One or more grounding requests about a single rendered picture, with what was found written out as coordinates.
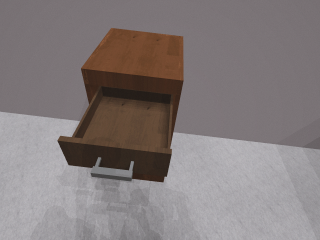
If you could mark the cabinet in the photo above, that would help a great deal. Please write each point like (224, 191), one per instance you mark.
(138, 60)

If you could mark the drawer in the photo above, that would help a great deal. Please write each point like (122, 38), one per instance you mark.
(122, 125)

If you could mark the handle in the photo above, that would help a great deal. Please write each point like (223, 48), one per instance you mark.
(112, 173)

